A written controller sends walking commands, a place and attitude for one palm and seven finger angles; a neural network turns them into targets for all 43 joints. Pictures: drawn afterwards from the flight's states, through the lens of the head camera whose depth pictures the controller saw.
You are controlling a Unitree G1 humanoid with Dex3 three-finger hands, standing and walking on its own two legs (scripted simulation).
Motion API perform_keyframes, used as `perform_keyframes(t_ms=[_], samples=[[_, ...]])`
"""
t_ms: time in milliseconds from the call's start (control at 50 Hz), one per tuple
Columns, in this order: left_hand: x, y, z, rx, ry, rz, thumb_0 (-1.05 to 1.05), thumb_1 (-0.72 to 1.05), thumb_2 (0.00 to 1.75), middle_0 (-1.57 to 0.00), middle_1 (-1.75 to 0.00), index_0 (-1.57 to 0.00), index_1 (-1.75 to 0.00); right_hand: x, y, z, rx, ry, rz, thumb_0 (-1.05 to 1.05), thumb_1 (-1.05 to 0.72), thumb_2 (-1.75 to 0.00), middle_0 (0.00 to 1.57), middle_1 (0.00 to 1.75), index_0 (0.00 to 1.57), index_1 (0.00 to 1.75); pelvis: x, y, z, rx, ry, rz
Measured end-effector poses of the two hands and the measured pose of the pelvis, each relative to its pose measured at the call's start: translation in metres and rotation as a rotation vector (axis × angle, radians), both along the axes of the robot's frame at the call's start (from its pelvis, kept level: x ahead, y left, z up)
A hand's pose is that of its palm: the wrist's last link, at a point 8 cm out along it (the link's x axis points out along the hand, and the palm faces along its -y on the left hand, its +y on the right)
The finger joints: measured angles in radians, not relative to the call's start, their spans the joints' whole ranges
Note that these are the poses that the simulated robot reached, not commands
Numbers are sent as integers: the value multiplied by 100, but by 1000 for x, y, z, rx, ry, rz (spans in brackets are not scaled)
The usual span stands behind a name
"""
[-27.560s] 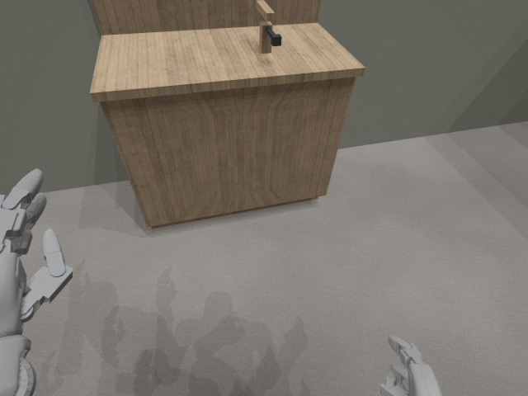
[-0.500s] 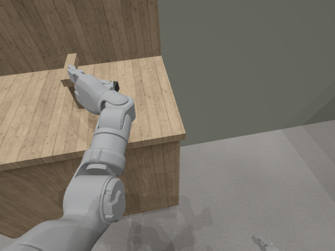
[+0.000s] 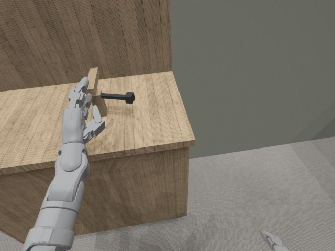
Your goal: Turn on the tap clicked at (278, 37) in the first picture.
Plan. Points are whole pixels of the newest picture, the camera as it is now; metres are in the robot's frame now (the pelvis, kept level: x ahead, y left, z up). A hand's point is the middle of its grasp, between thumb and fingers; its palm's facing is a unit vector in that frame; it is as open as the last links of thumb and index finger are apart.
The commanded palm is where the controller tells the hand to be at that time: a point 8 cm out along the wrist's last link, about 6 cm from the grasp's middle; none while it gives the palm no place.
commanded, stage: draw the hand back beside the body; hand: left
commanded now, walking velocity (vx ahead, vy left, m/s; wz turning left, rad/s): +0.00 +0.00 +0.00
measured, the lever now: (129, 97) +0.56 +0.19 +0.08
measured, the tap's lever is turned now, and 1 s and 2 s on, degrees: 71 71 71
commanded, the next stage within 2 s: step back with the hand held close in 0.98 s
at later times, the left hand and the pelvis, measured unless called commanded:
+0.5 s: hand (62, 148) +0.26 +0.24 +0.17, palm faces +0.38 -0.90 -0.23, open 7.5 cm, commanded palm +0.21 +0.28 +0.17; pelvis +0.02 +0.02 +0.01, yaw +1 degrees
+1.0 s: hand (49, 166) +0.22 +0.25 +0.16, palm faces +0.45 -0.84 -0.31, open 7.5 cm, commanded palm +0.17 +0.29 +0.17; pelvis +0.02 +0.01 +0.00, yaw +1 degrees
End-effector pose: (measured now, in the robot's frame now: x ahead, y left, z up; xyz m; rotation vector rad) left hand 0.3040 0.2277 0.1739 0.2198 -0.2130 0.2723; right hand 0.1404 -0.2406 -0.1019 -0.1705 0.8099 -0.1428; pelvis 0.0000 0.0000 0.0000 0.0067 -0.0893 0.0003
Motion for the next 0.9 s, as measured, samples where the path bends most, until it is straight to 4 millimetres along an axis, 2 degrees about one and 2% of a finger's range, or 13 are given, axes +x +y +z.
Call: perform_keyframes(t_ms=[60, 160, 260, 360, 540, 780, 900], samples=[[-6, -2, 3, 9, -25, -33, 2, 89, 90, -18, -21, -17, -21, 18, 12, 8, 4, -45, 34, 2, -91, -90, 20, 30, 20, 30, -4, 4, 1, 0, -4, 4], [-15, 1, -2, 6, -19, -62, 2, 89, 90, -18, -22, -17, -23, 42, 32, 26, 27, -131, 57, 2, -91, -90, 20, 30, 20, 30, -3, 8, 2, 2, -10, -6], [-34, 22, -9, 2, -9, -24, 2, 89, 89, -19, -24, -18, -24, 54, 47, 35, 36, -161, 81, 1, -91, -90, 20, 30, 21, 30, 4, 11, 4, -3, -17, -11], [-58, 44, -5, 28, -25, 41, 2, 89, 89, -20, -25, -19, -26, 58, 54, 32, 27, -137, 122, 1, -91, -90, 20, 30, 21, 30, 11, 15, 5, -10, -21, -2], [-85, 58, -2, 77, -25, 96, 2, 89, 90, -20, -28, -19, -29, 61, 55, 23, 16, -91, 149, 2, -91, -90, 20, 30, 21, 30, 22, 19, 6, -14, -14, 11], [-124, 72, 1, 163, 26, 181, 2, 89, 89, -21, -30, -20, -30, 70, 44, 27, 4, -127, 142, 2, -91, -90, 20, 30, 21, 30, 30, 14, 5, -18, -6, 12], [-128, 67, 1, 142, 4, 201, 2, 89, 89, -21, -30, -20, -31, 73, 41, 28, -5, -149, 154, 2, -91, -90, 20, 30, 21, 30, 25, 10, 4, -15, -12, 22]])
